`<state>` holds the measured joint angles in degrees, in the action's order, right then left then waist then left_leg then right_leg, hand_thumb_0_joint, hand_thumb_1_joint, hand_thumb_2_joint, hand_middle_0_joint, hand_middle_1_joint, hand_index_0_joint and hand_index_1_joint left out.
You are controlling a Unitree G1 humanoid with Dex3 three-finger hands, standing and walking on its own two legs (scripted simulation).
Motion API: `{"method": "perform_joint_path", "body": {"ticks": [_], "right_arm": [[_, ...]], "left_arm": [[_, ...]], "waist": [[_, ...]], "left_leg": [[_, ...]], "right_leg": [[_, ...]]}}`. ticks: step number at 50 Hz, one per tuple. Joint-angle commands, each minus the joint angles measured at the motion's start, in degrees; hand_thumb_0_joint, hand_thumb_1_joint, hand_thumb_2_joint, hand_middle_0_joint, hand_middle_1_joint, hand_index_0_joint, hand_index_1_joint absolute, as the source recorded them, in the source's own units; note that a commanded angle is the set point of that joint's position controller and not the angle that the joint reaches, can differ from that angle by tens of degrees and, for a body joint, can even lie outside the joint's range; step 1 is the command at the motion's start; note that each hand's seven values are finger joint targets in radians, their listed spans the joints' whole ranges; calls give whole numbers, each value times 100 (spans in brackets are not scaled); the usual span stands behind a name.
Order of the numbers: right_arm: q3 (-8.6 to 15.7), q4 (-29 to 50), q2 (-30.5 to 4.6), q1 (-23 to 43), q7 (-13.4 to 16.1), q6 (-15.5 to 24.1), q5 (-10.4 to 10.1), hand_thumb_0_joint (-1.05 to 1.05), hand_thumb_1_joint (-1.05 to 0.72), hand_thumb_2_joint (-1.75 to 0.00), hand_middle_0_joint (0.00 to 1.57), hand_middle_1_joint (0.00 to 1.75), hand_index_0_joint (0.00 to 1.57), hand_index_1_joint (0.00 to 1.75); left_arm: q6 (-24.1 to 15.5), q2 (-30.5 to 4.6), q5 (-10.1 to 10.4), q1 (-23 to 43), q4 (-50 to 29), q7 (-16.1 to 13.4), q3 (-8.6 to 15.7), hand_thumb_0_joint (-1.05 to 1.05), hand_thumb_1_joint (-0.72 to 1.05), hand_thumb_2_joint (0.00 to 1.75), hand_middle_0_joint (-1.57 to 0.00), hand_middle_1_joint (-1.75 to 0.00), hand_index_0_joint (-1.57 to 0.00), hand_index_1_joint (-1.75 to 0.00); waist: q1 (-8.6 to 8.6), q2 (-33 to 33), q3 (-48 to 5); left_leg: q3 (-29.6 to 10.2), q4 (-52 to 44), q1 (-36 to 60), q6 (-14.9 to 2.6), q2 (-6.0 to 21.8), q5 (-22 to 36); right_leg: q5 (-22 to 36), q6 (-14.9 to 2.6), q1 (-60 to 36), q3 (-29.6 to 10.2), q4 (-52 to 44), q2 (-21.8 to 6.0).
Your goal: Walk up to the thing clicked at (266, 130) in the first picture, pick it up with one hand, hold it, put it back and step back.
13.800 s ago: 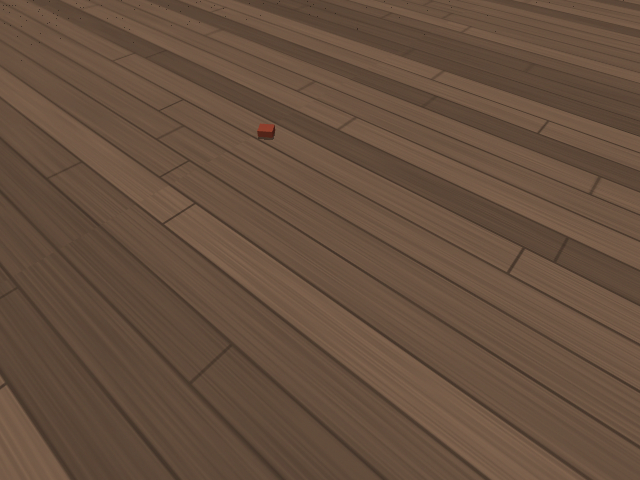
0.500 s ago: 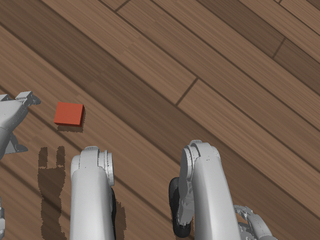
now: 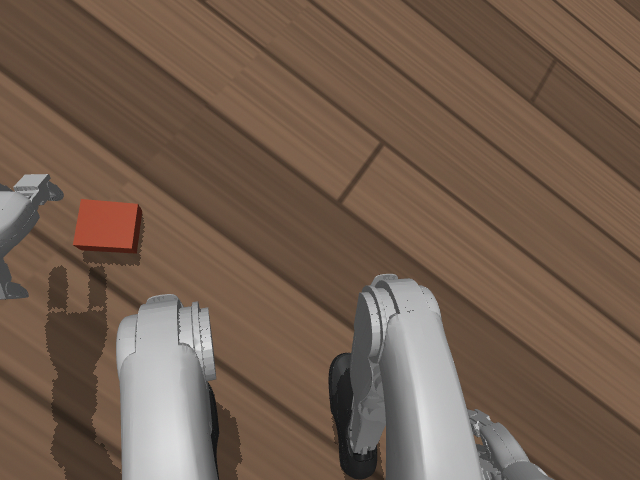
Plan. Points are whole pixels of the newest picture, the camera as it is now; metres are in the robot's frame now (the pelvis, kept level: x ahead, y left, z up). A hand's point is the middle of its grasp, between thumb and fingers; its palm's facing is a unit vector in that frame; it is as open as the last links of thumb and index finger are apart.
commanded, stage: rise first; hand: left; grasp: from above
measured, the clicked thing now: (109, 227) +0.47 +0.29 -0.30
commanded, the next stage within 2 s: approach in 2.00 s
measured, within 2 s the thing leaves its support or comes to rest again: neither
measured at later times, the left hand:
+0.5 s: hand (25, 242) +0.40 +0.34 -0.17, palm faces -0.48 -0.06 -0.87, open 13.2 cm
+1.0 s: hand (38, 230) +0.42 +0.33 -0.17, palm faces -0.46 -0.02 -0.89, open 13.5 cm
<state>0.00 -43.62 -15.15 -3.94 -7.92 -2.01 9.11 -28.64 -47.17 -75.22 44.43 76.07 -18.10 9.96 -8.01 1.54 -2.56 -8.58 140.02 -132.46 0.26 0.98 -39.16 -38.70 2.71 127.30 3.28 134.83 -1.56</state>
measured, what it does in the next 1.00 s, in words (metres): stands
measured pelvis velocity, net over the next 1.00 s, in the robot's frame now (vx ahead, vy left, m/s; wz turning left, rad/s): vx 0.01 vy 0.00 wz -0.01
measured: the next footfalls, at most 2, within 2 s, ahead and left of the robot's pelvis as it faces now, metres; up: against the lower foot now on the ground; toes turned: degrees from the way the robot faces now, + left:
none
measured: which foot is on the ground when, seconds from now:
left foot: down 0.00-1.00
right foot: down 0.00-1.00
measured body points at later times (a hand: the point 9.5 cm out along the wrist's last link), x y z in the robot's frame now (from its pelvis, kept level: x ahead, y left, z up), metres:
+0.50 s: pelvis +0.01 +0.00 -0.01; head +0.23 +0.08 +0.37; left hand +0.42 +0.34 -0.12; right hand +0.09 -0.28 -0.12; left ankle +0.08 +0.13 -0.29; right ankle +0.10 -0.13 -0.29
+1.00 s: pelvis +0.01 +0.00 -0.01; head +0.24 +0.08 +0.37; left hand +0.44 +0.33 -0.12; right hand +0.09 -0.28 -0.12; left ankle +0.08 +0.13 -0.29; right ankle +0.10 -0.13 -0.29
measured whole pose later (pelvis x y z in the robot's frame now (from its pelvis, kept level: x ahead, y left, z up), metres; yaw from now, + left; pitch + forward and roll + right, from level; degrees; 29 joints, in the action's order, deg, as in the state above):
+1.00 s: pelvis +0.01 +0.00 -0.01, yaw +0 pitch +32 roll -8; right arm -1.0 -45.9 -14.6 -3.6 -8.0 -0.8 12.3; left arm -26.3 -48.1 -81.9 49.9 83.2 -26.6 8.7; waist -10.9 2.1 -2.6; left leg -9.1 142.3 -134.7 0.9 0.7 -40.6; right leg -40.0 2.7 129.9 3.3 137.2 -1.3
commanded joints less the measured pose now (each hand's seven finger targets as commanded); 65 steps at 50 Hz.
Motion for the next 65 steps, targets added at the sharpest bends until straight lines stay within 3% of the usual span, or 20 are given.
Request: {"method": "perform_joint_path", "body": {"ticks": [1, 7, 14, 22, 25, 28, 37, 40, 44, 45, 47, 55, 59, 61, 63, 64, 65], "right_arm": [[429, 110, -1426, -903, 73, -12, 33, 0, -92, -90, 20, 30, 20, 30], [412, 56, -1432, -884, 62, -24, 86, 0, -91, -90, 20, 30, 20, 30], [384, -27, -1425, -875, 65, -35, 146, 0, -91, -90, 20, 30, 20, 30], [352, -89, -1415, -908, 61, -27, 215, 0, -91, -90, 20, 30, 20, 30], [354, -95, -1437, -851, 71, -5, 217, 0, -91, -90, 20, 30, 20, 30], [350, -113, -1427, -818, 70, 22, 224, 0, -91, -90, 20, 30, 20, 30], [377, -176, -1418, -903, 70, 42, 288, 0, -91, -90, 20, 30, 20, 30], [379, -171, -1422, -923, 66, 53, 277, 0, -92, -90, 20, 30, 20, 30], [352, -154, -1407, -868, 71, 74, 295, 0, -92, -90, 20, 30, 20, 30], [353, -147, -1423, -934, 66, 92, 305, 0, -92, -90, 20, 30, 20, 30], [348, -139, -1434, -920, 72, 94, 301, 0, -92, -90, 20, 30, 20, 30], [299, -158, -1421, -997, 60, 128, 304, 0, -92, -91, 20, 30, 20, 30], [274, -147, -1454, -1048, 51, 149, 326, 0, -92, -90, 20, 30, 20, 30], [241, -146, -1439, -1022, 43, 158, 331, 0, -92, -91, 20, 30, 20, 30], [219, -146, -1447, -1059, 44, 154, 315, 0, -92, -91, 20, 30, 20, 30], [254, -134, -1484, -1046, 48, 138, 335, 0, -92, -90, 20, 30, 20, 30], [222, -131, -1456, -1087, 50, 140, 307, 0, -92, -90, 20, 30, 20, 30]], "left_arm": [[-109, -1822, 59, 1498, -613, -293, 374, 0, -39, 89, -18, -85, -18, -85], [-150, -1829, -53, 1577, -556, -400, 361, 0, -37, 88, -19, -84, -19, -84], [-177, -1959, -170, 1528, -471, -566, 437, 0, -36, 86, -19, -86, -20, -85], [-168, -1842, -327, 1601, -169, -703, 307, 0, -34, 85, -20, -86, -22, -85], [-187, -1931, -339, 1775, -267, -770, 345, 0, -42, 94, -16, -86, -14, -88], [-162, -1853, -421, 1798, -173, -828, 247, 0, -40, 90, -17, -89, -18, -88], [-30, -1777, -547, 1911, -134, -1045, 239, 0, -40, 90, -17, -91, -18, -90], [55, -1766, -554, 1899, -94, -1061, 226, 0, -42, 91, -16, -92, -17, -91], [158, -1736, -530, 2004, 60, -1067, 153, 0, -44, 93, -15, -95, -15, -94], [170, -1683, -489, 2103, 4, -1069, 149, 0, -44, 93, -14, -95, -15, -94], [212, -1736, -490, 2141, -83, -1055, 162, 0, -44, 94, -14, -95, -15, -94], [265, -1633, -453, 2181, 97, -927, 17, 0, -47, 96, -13, -96, -13, -96], [250, -1760, -433, 2245, -29, -923, 111, 0, -48, 97, -12, -96, -12, -96], [265, -1701, -426, 2209, 166, -901, 31, 0, -50, 98, -13, -95, -12, -95], [265, -1787, -421, 2061, 107, -895, 93, 0, -50, 99, -12, -95, -11, -96], [227, -1909, -373, 2172, -238, -915, 257, 0, -50, 99, -12, -95, -11, -96], [253, -1876, -407, 2013, -45, -901, 179, 0, -51, 99, -12, -96, -11, -97]], "waist": [[-3, -1439, -3697], [-66, -1588, -3641], [-13, -1593, -3758], [-154, -1515, -3557], [-128, -1640, -3630], [-156, -1714, -3536], [-203, -1684, -3769], [-167, -1711, -3877], [-212, -1701, -3647], [-291, -1648, -3570], [-240, -1645, -3801], [-342, -1629, -3646], [-310, -1742, -3717], [-387, -1641, -3567], [-323, -1647, -3701], [-241, -1745, -3949], [-240, -1760, -3843]], "left_leg": [[512, -1443, 2969, -227, -201, 851], [445, -1435, 3046, -217, -169, 872], [465, -1346, 3056, -214, -185, 1022], [466, -1288, 2929, -226, -190, 956], [467, -1344, 2973, -219, -191, 877], [472, -1327, 2977, -213, -197, 815], [507, -1243, 3051, -222, -202, 1105], [505, -1260, 3151, -212, -210, 1211], [558, -1280, 2855, -224, -233, 895], [535, -1280, 2855, -229, -223, 895], [542, -1263, 2953, -232, -231, 969], [544, -1251, 2818, -230, -242, 955], [523, -1276, 2955, -217, -235, 1017], [539, -1211, 2832, -227, -234, 970], [528, -1168, 2918, -232, -233, 1143], [539, -1179, 3009, -226, -225, 1271], [544, -1191, 3008, -221, -238, 1256]], "right_leg": [[808, -448, -1370, 413, -1332, 255], [807, -449, -1211, 432, -1227, 253], [927, -452, -1251, 441, -1170, 282], [900, -443, -1209, 421, -1178, 270], [823, -444, -1158, 442, -1148, 271], [777, -452, -1026, 458, -1117, 276], [1043, -419, -1148, 461, -1070, 271], [1119, -429, -1141, 483, -1034, 275], [918, -434, -1113, 469, -1100, 265], [932, -416, -1102, 475, -1089, 245], [995, -419, -1157, 473, -1091, 251], [1012, -422, -1207, 477, -1110, 251], [1043, -422, -1217, 480, -1078, 238], [1034, -419, -1213, 471, -1104, 250], [1185, -423, -1324, 450, -1083, 249], [1278, -396, -1434, 454, -1081, 248], [1270, -424, -1407, 430, -1068, 253]]}}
